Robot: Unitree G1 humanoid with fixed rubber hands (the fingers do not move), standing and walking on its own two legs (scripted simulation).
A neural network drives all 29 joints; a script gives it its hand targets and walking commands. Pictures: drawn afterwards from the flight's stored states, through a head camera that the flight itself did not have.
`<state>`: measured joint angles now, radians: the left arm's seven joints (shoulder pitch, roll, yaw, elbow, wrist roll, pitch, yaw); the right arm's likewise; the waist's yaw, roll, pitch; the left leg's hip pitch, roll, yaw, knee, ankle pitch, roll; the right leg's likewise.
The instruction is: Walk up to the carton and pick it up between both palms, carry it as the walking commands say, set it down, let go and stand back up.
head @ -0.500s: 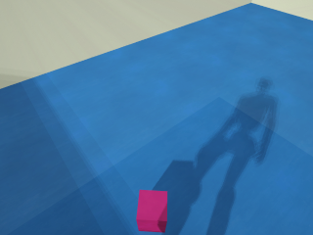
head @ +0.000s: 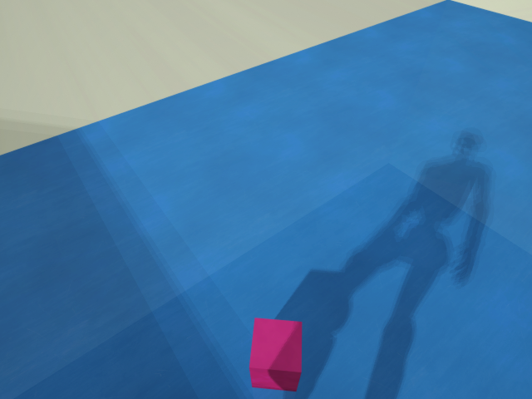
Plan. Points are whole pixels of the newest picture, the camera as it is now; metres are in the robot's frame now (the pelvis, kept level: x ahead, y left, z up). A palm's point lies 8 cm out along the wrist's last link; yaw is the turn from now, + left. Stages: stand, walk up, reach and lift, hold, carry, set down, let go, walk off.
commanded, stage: walk up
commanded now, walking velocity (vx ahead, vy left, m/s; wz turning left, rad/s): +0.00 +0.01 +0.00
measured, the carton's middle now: (276, 355) +0.40 +0.00 -0.66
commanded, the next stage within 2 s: none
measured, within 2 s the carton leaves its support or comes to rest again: neither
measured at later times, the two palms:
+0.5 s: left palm out of the picture +0.01 +0.25 -0.14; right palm out of the picture +0.00 -0.18 -0.15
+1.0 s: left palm out of the picture +0.04 +0.25 -0.14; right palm out of the picture -0.02 -0.19 -0.14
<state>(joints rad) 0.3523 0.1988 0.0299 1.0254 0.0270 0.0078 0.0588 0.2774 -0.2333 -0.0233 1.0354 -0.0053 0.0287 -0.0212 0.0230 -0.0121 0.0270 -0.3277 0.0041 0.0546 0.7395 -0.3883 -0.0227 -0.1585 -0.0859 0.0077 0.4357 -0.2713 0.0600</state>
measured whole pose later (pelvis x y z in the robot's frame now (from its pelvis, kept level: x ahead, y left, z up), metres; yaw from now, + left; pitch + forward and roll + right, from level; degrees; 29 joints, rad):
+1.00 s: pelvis +0.01 +0.03 +0.00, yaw -5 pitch -1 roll +0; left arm 0.29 0.14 0.01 1.02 0.01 0.01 0.03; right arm 0.28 -0.16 0.00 1.08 -0.01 0.00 -0.04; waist -0.02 -0.01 0.04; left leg -0.16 0.01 0.16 0.45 -0.26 0.04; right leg -0.19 0.00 0.01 0.48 -0.26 0.00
